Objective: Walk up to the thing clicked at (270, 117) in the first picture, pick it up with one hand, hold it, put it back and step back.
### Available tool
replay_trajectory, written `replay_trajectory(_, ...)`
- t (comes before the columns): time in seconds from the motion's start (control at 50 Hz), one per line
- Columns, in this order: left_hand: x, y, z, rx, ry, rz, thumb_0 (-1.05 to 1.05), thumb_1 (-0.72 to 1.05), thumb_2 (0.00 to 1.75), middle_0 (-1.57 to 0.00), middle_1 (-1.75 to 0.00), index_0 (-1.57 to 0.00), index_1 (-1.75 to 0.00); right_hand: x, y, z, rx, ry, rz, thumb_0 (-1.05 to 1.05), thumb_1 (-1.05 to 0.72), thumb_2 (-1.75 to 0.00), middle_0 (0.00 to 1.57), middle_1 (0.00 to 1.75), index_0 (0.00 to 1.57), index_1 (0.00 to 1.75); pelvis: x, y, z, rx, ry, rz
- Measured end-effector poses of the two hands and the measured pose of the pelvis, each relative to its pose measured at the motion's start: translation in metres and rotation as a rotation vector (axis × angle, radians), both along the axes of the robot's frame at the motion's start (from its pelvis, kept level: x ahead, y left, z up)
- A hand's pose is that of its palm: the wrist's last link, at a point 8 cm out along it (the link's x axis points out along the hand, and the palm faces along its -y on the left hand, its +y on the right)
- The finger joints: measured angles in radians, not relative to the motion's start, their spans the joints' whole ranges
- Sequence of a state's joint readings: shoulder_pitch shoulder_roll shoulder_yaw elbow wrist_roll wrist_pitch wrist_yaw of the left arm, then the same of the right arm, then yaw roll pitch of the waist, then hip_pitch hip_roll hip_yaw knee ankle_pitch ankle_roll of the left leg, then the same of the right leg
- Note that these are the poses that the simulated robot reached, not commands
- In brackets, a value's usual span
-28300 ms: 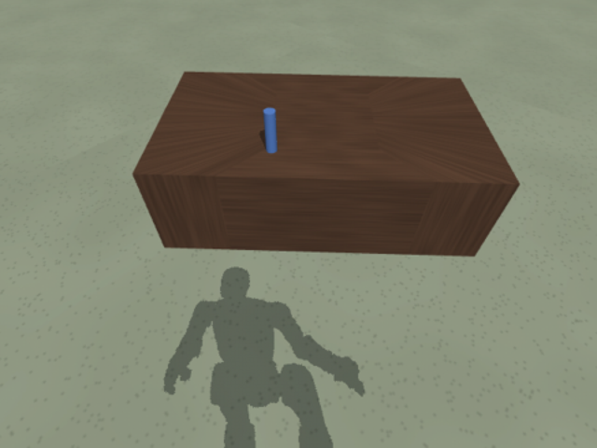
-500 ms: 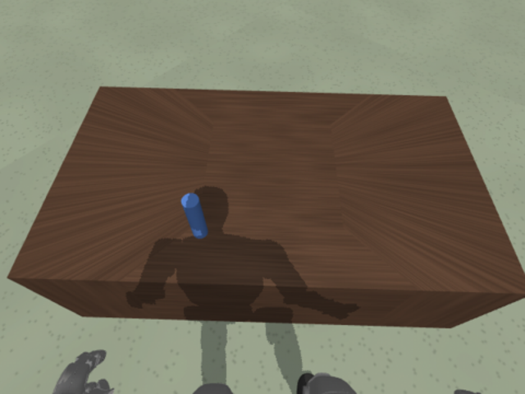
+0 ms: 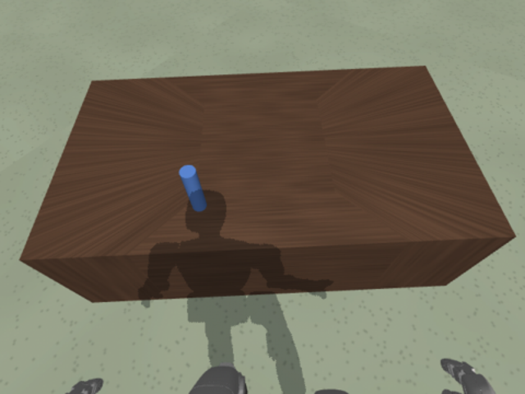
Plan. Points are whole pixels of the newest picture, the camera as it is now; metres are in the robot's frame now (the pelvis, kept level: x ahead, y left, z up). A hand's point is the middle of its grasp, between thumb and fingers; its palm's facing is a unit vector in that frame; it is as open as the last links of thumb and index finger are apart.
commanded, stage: step back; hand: left
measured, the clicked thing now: (194, 189) +0.62 +0.22 -0.25
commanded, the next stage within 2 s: none
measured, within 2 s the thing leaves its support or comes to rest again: neither
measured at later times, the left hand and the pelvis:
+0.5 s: hand out of the picture -0.02 +0.28 -0.14, palm faces +0.04 -0.93 -0.36, open 7.4 cm; pelvis -0.12 +0.01 +0.01, yaw +1 degrees
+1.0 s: hand out of the picture -0.16 +0.25 -0.13, palm faces +0.05 -0.90 -0.44, open 7.4 cm; pelvis -0.27 -0.03 +0.00, yaw +4 degrees
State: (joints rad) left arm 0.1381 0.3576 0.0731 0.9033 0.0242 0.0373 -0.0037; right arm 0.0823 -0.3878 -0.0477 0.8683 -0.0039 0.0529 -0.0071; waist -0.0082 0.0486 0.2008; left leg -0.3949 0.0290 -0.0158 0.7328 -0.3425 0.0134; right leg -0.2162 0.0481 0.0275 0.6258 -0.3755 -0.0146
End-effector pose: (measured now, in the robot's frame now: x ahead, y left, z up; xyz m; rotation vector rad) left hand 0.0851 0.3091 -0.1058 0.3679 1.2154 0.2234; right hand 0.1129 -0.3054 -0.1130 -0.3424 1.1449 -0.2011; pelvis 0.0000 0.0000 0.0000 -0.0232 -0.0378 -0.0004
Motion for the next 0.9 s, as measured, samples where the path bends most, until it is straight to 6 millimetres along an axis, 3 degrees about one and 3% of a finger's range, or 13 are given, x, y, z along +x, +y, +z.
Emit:
replay_trajectory(0.08,-0.021,-0.006,0.014,0.001,-0.025,0.018,0.0,0.9,0.9,-0.21,-0.3,-0.21,-0.3,-0.014,-0.002,0.004,0.01,0.007,0.004,0.01,-0.91,-0.9,0.2,0.3,0.21,0.3,-0.014,-0.002,0.008,0.041,0.005,-0.001)
replay_trajectory(0.18,-0.032,-0.001,0.021,0.015,-0.087,0.021,0.0,0.9,0.9,-0.21,-0.3,-0.21,-0.3,-0.037,-0.002,0.007,-0.016,0.025,0.044,0.01,-0.91,-0.9,0.2,0.3,0.2,0.3,-0.036,0.002,0.009,0.041,0.015,0.027)
replay_trajectory(0.3,-0.048,0.018,0.004,-0.003,-0.157,0.027,0.0,0.9,0.9,-0.21,-0.3,-0.21,-0.3,-0.069,0.008,0.007,-0.061,0.042,0.083,0.01,-0.91,-0.9,0.2,0.3,0.2,0.3,-0.07,0.013,-0.004,0.039,-0.003,0.07)
replay_trajectory(0.46,-0.102,0.019,0.0,-0.032,-0.087,0.052,0.0,0.9,0.9,-0.21,-0.3,-0.2,-0.3,-0.112,0.017,0.032,-0.06,0.017,0.076,0.01,-0.9,-0.9,0.2,0.3,0.21,0.3,-0.11,0.011,0.011,0.002,0.003,0.036)
replay_trajectory(0.56,-0.146,0.011,-0.002,-0.025,-0.022,0.03,0.0,0.9,0.9,-0.21,-0.3,-0.2,-0.3,-0.13,0.007,0.035,-0.061,-0.041,0.065,0.01,-0.9,-0.9,0.2,0.3,0.21,0.3,-0.139,0.002,0.01,0.001,0.007,0.001)
replay_trajectory(0.64,-0.178,-0.001,-0.005,-0.01,0.008,0.009,0.0,0.9,0.9,-0.21,-0.3,-0.2,-0.3,-0.15,-0.011,0.025,-0.049,-0.074,0.06,0.01,-0.9,-0.9,0.2,0.3,0.21,0.3,-0.167,-0.011,0.002,0.013,0.004,-0.028)
replay_trajectory(0.7,-0.206,-0.014,-0.003,0.008,0.015,0.009,0.0,0.9,0.9,-0.21,-0.3,-0.2,-0.3,-0.169,-0.029,0.011,-0.033,-0.079,0.043,0.01,-0.9,-0.9,0.2,0.3,0.21,0.3,-0.189,-0.023,-0.006,-0.004,-0.004,-0.027)
replay_trajectory(0.78,-0.241,-0.028,0.012,0.013,0.028,0.027,0.0,0.9,0.9,-0.21,-0.3,-0.2,-0.3,-0.204,-0.04,0.008,-0.018,-0.031,0.009,0.01,-0.91,-0.9,0.2,0.3,0.21,0.3,-0.209,-0.031,0.003,0.043,0.004,-0.021)
replay_trajectory(0.9,-0.255,-0.03,0.026,0.048,-0.036,0.031,0.0,0.9,0.9,-0.21,-0.3,-0.21,-0.3,-0.26,-0.046,0.003,-0.021,0.058,0.026,0.01,-0.91,-0.9,0.2,0.3,0.2,0.3,-0.237,-0.035,0.008,0.053,0.016,0.025)
